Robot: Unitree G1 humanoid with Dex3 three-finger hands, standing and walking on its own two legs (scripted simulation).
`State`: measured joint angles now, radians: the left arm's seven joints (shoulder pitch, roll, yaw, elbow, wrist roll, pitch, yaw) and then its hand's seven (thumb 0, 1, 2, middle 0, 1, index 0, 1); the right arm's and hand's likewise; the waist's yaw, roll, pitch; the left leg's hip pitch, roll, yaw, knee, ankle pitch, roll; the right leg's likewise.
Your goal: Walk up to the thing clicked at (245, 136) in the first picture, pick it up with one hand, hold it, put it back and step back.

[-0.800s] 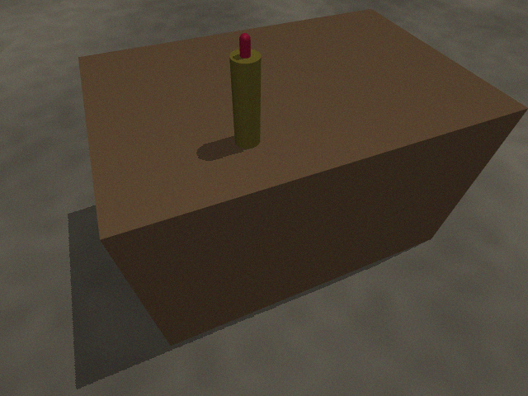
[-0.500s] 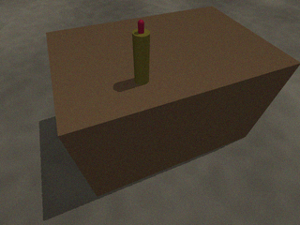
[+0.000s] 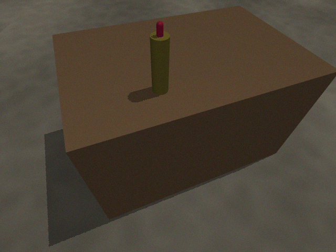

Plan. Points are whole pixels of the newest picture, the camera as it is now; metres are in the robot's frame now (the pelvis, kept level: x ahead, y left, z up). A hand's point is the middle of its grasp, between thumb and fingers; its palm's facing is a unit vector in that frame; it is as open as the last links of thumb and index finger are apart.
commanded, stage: stand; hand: right
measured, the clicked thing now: (160, 60) +0.70 +0.02 +0.05
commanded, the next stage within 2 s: walk up in 0.32 s
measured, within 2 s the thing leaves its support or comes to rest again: neither
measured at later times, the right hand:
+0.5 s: hand out of the picture +0.10 -0.25 -0.15, palm faces -0.15 +0.92 -0.35, open 7.4 cm
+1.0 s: hand (223, 211) +0.25 -0.16 -0.14, palm faces -0.27 +0.85 -0.46, open 7.4 cm
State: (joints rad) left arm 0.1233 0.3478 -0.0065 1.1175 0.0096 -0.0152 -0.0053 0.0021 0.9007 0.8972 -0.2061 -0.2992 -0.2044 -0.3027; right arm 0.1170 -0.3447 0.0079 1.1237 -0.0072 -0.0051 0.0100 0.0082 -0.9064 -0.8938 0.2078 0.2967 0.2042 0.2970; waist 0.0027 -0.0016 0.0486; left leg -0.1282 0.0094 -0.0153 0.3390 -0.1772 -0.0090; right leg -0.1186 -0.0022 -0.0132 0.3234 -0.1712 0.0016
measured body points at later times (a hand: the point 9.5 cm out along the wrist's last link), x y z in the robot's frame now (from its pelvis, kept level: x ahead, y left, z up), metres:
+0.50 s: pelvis +0.03 +0.02 +0.00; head +0.04 +0.03 +0.44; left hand +0.06 +0.35 -0.13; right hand +0.11 -0.30 -0.13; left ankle +0.04 +0.15 -0.71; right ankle +0.00 -0.12 -0.75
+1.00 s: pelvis +0.15 +0.10 -0.02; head +0.18 +0.14 +0.43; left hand +0.15 +0.43 -0.16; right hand +0.26 -0.20 -0.11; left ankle +0.13 +0.22 -0.75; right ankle +0.25 -0.05 -0.69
